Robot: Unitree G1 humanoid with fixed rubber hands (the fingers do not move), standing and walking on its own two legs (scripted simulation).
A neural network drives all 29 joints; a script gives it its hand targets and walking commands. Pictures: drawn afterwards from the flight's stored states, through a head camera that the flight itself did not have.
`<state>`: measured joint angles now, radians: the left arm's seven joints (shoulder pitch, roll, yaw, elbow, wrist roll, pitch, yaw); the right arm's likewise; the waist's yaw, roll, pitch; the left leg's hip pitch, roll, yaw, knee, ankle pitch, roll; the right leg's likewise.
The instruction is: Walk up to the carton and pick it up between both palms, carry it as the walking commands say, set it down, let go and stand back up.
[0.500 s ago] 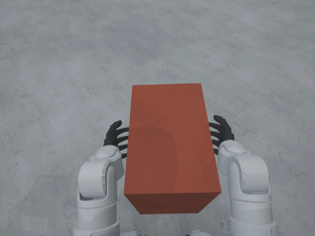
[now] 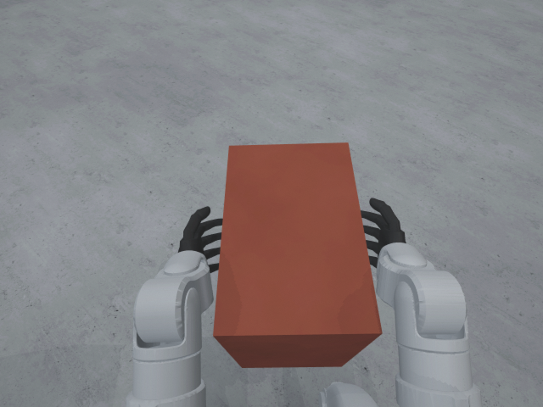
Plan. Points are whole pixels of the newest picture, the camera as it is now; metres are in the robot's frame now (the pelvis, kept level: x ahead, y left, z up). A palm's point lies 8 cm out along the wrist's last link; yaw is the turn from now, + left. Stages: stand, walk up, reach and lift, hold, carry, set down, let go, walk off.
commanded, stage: carry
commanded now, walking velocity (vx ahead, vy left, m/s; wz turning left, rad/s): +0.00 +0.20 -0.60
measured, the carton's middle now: (290, 265) +0.32 +0.01 +0.01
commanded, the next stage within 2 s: none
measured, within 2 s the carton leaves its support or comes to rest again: neither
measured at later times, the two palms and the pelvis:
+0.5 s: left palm (252, 237) +0.32 +0.07 +0.09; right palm (443, 304) +0.24 -0.18 +0.07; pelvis +0.00 +0.05 +0.00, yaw -18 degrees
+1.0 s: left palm (243, 229) +0.34 +0.08 +0.07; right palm (423, 321) +0.21 -0.14 +0.08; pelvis +0.02 +0.12 -0.01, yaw -32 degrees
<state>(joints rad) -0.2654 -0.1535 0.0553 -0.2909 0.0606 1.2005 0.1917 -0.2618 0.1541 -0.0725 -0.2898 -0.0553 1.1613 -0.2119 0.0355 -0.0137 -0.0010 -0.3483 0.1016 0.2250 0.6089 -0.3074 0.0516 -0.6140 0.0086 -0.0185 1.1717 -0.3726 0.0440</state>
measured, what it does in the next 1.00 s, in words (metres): steps to the left, turning right: right foot, then left foot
